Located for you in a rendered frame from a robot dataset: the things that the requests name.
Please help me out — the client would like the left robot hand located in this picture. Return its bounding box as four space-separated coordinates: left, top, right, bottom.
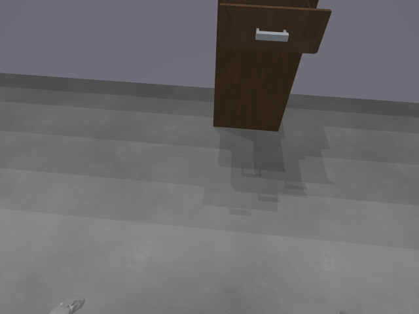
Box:
49 297 85 314

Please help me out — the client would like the cabinet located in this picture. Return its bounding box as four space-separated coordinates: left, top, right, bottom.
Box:
213 0 319 131

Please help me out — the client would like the handle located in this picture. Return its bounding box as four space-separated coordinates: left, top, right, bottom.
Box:
255 28 289 42

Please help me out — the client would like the drawer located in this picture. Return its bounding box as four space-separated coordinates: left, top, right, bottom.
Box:
218 0 332 54

